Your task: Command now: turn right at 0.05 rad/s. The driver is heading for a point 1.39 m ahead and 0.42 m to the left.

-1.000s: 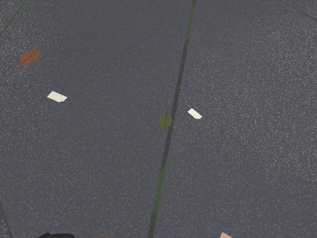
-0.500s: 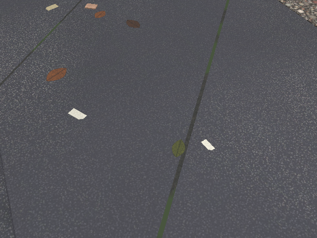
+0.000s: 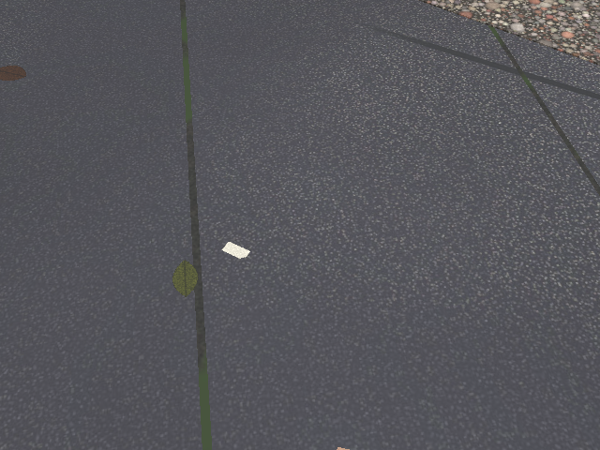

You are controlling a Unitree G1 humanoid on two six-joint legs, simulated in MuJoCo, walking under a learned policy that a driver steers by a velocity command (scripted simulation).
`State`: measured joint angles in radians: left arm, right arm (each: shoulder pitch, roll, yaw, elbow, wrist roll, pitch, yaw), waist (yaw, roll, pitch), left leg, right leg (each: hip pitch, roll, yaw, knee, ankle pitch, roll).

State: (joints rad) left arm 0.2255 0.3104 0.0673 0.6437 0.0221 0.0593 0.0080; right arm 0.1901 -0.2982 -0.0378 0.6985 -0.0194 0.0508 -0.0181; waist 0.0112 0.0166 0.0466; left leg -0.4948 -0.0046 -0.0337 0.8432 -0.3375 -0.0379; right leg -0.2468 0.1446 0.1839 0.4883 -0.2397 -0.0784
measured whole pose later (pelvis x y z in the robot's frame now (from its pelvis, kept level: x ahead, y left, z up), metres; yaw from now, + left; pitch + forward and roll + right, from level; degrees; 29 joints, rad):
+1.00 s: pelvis +0.07 +0.06 +0.00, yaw +27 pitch +2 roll +0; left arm 0.43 0.29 0.06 0.84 0.01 0.00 -0.02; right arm 0.21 -0.23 -0.02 0.72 -0.05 -0.05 -0.01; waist 0.05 -0.04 0.00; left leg -0.11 -0.01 0.06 0.37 -0.30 0.02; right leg -0.42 -0.01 0.01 0.98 -0.40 -0.08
